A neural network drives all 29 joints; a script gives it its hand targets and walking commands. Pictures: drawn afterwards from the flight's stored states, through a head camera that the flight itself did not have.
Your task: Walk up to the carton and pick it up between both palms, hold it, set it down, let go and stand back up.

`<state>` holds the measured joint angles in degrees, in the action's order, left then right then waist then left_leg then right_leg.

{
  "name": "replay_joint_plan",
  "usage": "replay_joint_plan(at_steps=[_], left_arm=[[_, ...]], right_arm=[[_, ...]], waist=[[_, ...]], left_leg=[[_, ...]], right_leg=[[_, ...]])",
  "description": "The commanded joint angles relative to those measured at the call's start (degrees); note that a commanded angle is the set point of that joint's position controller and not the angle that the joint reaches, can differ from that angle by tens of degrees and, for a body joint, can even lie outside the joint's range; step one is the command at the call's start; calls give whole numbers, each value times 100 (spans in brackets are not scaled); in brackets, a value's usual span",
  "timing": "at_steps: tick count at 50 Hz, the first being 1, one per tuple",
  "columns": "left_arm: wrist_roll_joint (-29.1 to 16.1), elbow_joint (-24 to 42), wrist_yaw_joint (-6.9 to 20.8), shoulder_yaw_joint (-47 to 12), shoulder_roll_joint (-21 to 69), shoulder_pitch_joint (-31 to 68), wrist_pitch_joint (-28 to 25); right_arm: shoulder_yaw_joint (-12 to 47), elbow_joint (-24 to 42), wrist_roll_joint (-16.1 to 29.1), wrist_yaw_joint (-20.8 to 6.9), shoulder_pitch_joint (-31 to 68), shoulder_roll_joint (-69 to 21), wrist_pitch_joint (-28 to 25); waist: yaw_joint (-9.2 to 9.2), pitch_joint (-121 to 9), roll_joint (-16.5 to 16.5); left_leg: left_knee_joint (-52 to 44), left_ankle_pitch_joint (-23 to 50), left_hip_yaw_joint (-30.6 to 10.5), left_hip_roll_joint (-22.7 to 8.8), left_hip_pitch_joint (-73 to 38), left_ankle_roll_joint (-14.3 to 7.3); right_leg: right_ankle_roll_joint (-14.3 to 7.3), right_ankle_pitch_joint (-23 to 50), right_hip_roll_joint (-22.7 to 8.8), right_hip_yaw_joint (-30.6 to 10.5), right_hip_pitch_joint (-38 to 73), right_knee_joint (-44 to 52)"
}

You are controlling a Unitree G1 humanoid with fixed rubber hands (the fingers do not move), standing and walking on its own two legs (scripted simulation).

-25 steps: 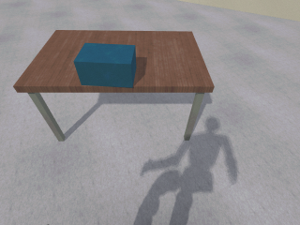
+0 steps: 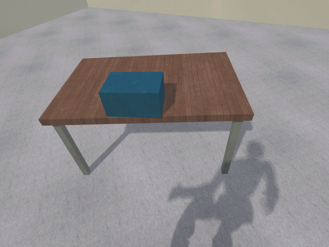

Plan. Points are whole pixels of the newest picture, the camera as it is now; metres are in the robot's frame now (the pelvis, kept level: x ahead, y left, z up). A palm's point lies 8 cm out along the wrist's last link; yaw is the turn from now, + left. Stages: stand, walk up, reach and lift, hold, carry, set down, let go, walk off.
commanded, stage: walk up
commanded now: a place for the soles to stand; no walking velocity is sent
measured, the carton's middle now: (135, 94) +0.87 +0.23 -0.10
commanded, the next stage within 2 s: none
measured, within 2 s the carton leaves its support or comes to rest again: neither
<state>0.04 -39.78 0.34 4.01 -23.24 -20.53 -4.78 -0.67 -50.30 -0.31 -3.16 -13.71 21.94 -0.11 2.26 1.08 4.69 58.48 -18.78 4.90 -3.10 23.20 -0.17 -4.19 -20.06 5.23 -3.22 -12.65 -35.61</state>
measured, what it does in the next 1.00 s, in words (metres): walks ahead: left foot, then right foot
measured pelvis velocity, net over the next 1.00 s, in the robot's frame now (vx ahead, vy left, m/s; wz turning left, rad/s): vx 0.33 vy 0.14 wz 0.09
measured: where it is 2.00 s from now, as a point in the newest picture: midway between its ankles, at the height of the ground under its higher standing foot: (153, 219)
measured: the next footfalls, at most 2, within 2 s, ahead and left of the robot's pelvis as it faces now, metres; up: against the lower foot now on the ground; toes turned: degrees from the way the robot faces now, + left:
left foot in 0.24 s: +0.20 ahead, +0.16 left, +0.00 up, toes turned +8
right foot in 0.70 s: +0.39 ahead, -0.02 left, +0.00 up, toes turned +3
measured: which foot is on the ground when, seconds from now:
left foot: up 0.00-0.22, down 0.24-0.72, up 0.74-0.98, down 1.00-1.00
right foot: down 0.00-0.24, up 0.26-0.68, down 0.70-1.00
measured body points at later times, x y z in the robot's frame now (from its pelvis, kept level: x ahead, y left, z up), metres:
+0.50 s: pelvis +0.16 +0.10 -0.02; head +0.18 +0.13 +0.43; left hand +0.27 +0.40 -0.13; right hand +0.23 -0.22 -0.10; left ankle +0.16 +0.16 -0.73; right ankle +0.24 -0.06 -0.67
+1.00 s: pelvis +0.33 +0.14 -0.02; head +0.35 +0.12 +0.43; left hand +0.38 +0.49 -0.09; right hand +0.47 -0.13 -0.14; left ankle +0.36 +0.24 -0.72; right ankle +0.35 -0.02 -0.72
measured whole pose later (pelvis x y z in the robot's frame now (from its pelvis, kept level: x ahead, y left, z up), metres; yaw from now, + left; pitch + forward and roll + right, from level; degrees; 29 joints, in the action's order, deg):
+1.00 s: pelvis +0.33 +0.14 -0.02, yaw +5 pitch -2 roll -2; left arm 0.0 -39.8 -1.2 3.1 -24.4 -19.2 -5.3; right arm -0.8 -42.0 -0.3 -3.9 -16.4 22.0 -2.0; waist 2.9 3.6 5.7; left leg 49.9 -27.8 5.5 -4.0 24.1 -4.8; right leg -1.5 -23.5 -2.7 0.3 -19.1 -44.7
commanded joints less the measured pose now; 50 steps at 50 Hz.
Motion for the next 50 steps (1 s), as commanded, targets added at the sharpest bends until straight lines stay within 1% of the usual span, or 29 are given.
replay_joint_plan(at_steps=[1, 3, 7, 9, 10, 11, 12, 13, 14, 16, 17, 19, 22, 28, 30, 31, 32, 33, 34, 35, 36, 37, 38, 42, 45, 46, 48, 49, 50], left_arm=[[-40, -176, -96, 520, -1735, -313, -319], [-34, -91, -106, 514, -1822, -230, -318], [-55, -171, -107, 449, -1936, -256, -320], [-40, -46, -105, 420, -1991, 272, -253], [-39, 20, -106, 401, -1833, 580, -223], [0, 92, -108, 296, -1394, 384, -208], [-22, 125, -92, 91, -591, -56, -225], [-99, 192, -119, 82, -907, -44, -249], [-66, 151, -126, 114, -1270, -22, -241], [-65, 51, -81, 186, -1399, 76, -195], [-68, 11, -75, 177, -1330, -21, -148], [-65, -64, -29, 195, -1235, -221, -72], [-13, 131, -61, 153, -1111, 268, -53], [-7, 222, -75, 176, -1020, 883, -66], [-13, 185, -71, 138, -965, 797, -127], [-13, 145, -63, 151, -929, 640, -143], [-2, 106, -80, 196, -954, 500, -158], [-13, -18, -110, 224, -974, 132, -170], [-5, -123, -176, 331, -1176, -479, -202], [51, -288, -207, 502, -1655, -1451, -234], [-27, -245, -261, 656, -2301, -1883, -258], [-117, -82, -260, 638, -2159, -1163, -220], [-58, 15, -282, 601, -2033, -965, -222], [15, -22, -271, 352, -1671, -392, -233], [39, -11, -231, 440, -1834, -73, -263], [95, -35, -203, 426, -1939, 56, -243], [86, 62, -165, 442, -1972, 562, -181], [103, 136, -172, 327, -1688, 730, -141], [85, 112, -186, 149, -971, 284, -111]], right_arm=[[-726, 853, -183, -71, 614, 1657, -193], [-736, 967, -218, -93, 757, 1679, -236], [-676, 1212, -222, -150, 995, 1496, -334], [-729, 1055, -162, -126, 395, 1506, -362], [-816, 850, -220, -68, -419, 1554, -386], [-991, 497, -228, 10, -1728, 1909, -456], [-1030, 527, -231, 135, -2192, 2214, -508], [-909, 664, -110, 154, -1609, 2151, -530], [-959, 794, 17, 147, -1005, 2309, -478], [-796, 825, -30, 166, -767, 1811, -463], [-737, 759, 4, 162, -788, 1623, -449], [-650, 724, -43, 125, -954, 1410, -471], [-624, 721, -37, 117, -896, 1541, -431], [-650, 897, -146, 57, -715, 1571, -320], [-627, 875, -129, 56, -714, 1536, -319], [-639, 942, -106, 63, -608, 1540, -303], [-617, 941, -110, 78, -601, 1473, -283], [-578, 983, -88, 92, -451, 1449, -263], [-512, 1080, -93, 86, -354, 1243, -262], [-419, 1194, -16, 88, -422, 939, -306], [-384, 1277, 1, 60, -636, 769, -300], [-542, 1169, -96, 103, -360, 1600, -200], [-582, 1266, -128, 127, -88, 1704, -183], [-688, 1182, -156, 38, -79, 1455, -191], [-765, 1366, -167, -68, -73, 1465, -195], [-739, 1395, -143, -94, -80, 1450, -201], [-865, 1092, -158, -78, -754, 1570, -262], [-933, 854, -175, -34, -1546, 1629, -311], [-1090, 689, -254, 53, -2139, 1954, -350]], waist=[[-7, 734, -1142], [27, 832, -1184], [54, 1029, -1190], [-373, 767, -1452], [-842, 395, -1187], [-1329, -471, -263], [-1349, -644, 1305], [-968, -269, 784], [-709, -195, 315], [-648, 355, -96], [-616, 298, 290], [-633, 99, 427], [-721, 321, 521], [-858, 727, 1090], [-805, 510, 575], [-740, 234, 893], [-650, 205, 570], [-343, 117, 331], [9, -146, 34], [483, -764, -681], [500, -1327, -1723], [267, -998, -1091], [251, -413, -730], [-197, 495, -1274], [-211, 606, -1297], [-226, 364, -1601], [-629, 393, -1773], [-1068, 168, -933], [-1370, 74, 844]], left_leg=[[-67, 196, -1046, -398, 2068, -43], [-379, 67, -1016, -469, 2068, -5], [-1229, -358, -781, -467, 1578, -105], [-2012, -362, -483, -364, 386, -261], [-2731, -245, -325, -93, -1078, -396], [-3036, -349, -909, -34, -2695, -543], [-3418, -754, -2463, -1085, -3651, -615], [-4549, -1236, -4620, -1981, -3227, -916], [-4822, -1205, -4956, -2339, -2682, -1123], [-4207, 55, -3283, -1566, -2141, -857], [-4058, 587, -2485, -1227, -1897, -704], [-3832, 1567, -1841, -944, -1772, -494], [-3750, 1710, -1684, -982, -1698, -942], [-3808, 1230, -1562, -793, -1144, -857], [-3502, 1864, -1530, -893, -1273, -939], [-3224, 2043, -1460, -951, -1487, -927], [-2979, 2125, -1451, -1008, -1083, -963], [-2426, 2462, -1107, -820, -651, -858], [-1490, 2820, -820, -555, -23, -616], [247, 2469, -776, -184, 884, -297], [1862, -569, -556, 665, 1871, 49], [1820, -1592, -882, 361, 2326, -114], [1740, -1360, -993, 197, 2282, -110], [704, -1230, -1000, -212, 1619, -69], [-446, -1480, -896, -346, 1138, -58], [-875, -1335, -830, -344, 749, -52], [-1984, -570, -554, -281, -590, -87], [-2546, -391, -535, 15, -2094, -96], [-3552, -1371, -1620, -400, -2874, -69]], right_leg=[[-876, -896, -2020, -2834, 595, 2155], [-1154, -266, -2160, -2764, 528, 1920], [-1111, 1348, -2099, -2188, 335, 1398], [-815, 1921, -1957, -1477, -114, 867], [-605, 2508, -1590, -980, -671, -50], [-221, 2896, -905, -337, -1263, -2368], [60, -379, -77, -134, -2594, -3885], [148, -899, 183, -54, -3414, -3986], [155, -663, -177, -177, -3326, -4147], [246, -87, -545, -73, -3149, -3595], [267, -21, -668, -46, -2859, -3297], [340, 309, -692, 189, -2658, -3098], [420, 182, -737, 484, -2843, -2336], [267, 635, -702, 974, -2588, -1153], [177, 700, -624, 1015, -2132, -757], [164, 773, -634, 955, -1941, -636], [129, 834, -527, 998, -1426, -520], [79, 861, -375, 1118, -490, -132], [-77, 657, -310, 911, 738, 226], [-563, 159, -1168, -803, 2055, 442], [-1409, -402, -3057, -4118, 2674, 1459], [-1618, -1540, -3147, -4678, 2305, 1769], [-1505, -1396, -3032, -4041, 1724, 1886], [-1230, 727, -2429, -2450, -49, 1437], [-1280, 163, -2533, -2248, -678, 1229], [-1180, -176, -2236, -1815, -743, 1180], [-807, -214, -1833, -1097, -1561, 396], [-474, -192, -1433, -545, -2661, -798], [-129, -259, -456, 283, -3487, -3003]])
